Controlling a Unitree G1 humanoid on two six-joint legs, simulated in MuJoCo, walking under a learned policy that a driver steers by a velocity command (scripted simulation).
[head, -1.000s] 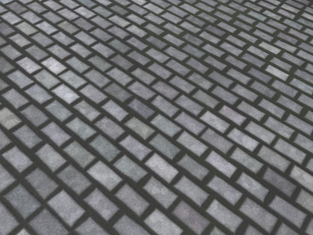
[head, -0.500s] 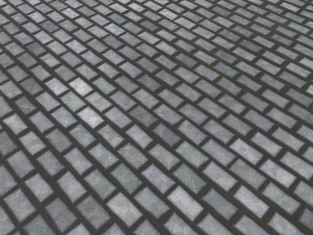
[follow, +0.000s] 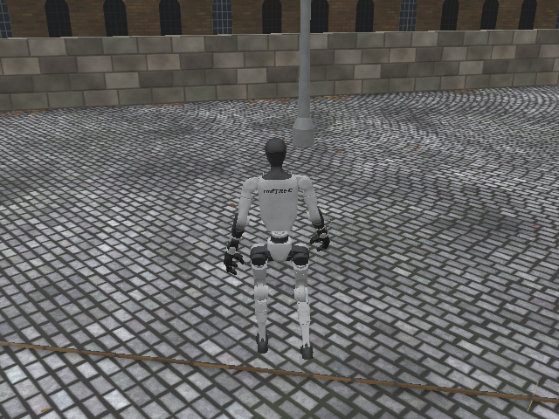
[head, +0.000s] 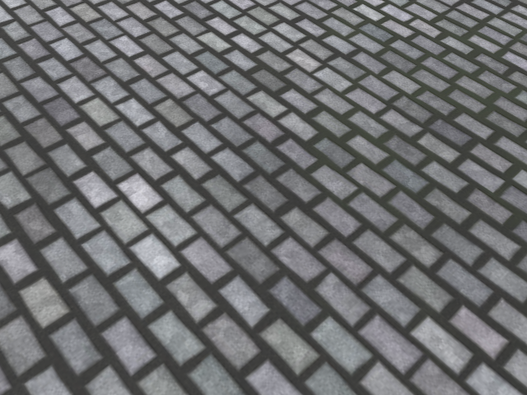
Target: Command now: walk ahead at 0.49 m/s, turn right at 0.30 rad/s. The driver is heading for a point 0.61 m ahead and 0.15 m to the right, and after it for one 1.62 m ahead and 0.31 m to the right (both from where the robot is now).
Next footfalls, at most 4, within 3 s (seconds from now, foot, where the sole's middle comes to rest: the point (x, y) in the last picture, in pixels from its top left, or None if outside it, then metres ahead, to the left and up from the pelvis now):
0.42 right None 0.38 -0.17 -0.77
0.96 left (306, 295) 0.75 -0.09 -0.77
1.44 right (385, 233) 0.98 -0.34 -0.77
1.88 left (311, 180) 1.18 -0.12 -0.77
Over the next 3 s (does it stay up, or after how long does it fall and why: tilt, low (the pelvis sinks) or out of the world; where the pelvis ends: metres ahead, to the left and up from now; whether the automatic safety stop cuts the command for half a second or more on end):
stays up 1.11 -0.26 0.00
